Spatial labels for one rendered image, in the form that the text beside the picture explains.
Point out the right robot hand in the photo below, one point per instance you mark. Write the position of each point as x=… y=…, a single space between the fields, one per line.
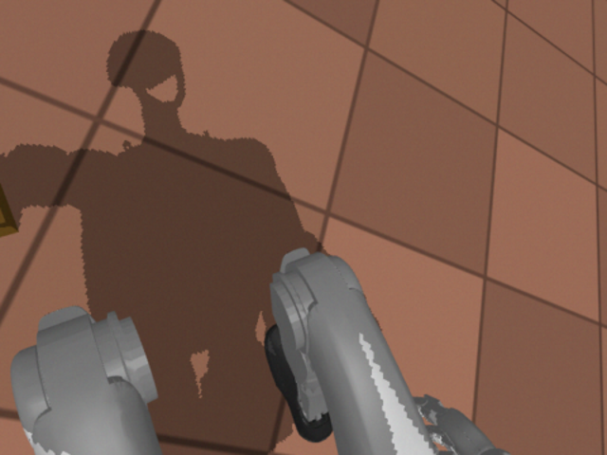
x=452 y=429

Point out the carton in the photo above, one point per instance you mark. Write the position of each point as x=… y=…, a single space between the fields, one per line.
x=7 y=223

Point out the right robot foot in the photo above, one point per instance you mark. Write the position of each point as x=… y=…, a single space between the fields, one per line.
x=314 y=431

